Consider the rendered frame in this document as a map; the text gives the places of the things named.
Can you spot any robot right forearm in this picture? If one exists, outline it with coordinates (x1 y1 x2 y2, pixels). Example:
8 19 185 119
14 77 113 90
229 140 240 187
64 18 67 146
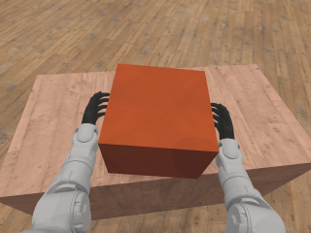
215 138 287 233

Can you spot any robot right upper arm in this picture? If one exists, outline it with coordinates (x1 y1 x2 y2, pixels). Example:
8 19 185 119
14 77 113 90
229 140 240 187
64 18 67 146
225 202 286 233

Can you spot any robot left upper arm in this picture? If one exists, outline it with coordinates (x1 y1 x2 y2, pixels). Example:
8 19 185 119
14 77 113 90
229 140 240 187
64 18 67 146
18 190 91 233

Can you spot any right robot hand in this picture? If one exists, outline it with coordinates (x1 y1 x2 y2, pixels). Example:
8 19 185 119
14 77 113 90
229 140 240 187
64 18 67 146
211 103 235 140

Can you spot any carton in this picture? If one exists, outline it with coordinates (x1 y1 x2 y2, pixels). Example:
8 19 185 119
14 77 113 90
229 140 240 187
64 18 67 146
97 63 220 179

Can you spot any left robot hand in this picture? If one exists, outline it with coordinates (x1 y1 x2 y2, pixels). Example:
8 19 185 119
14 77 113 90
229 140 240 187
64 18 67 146
81 91 110 125

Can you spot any robot left forearm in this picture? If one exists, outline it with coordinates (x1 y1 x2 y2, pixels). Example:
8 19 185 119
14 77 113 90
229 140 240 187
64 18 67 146
32 123 99 229

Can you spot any pedestal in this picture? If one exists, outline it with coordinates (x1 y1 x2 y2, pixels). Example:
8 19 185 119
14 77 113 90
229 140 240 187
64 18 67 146
0 64 311 220

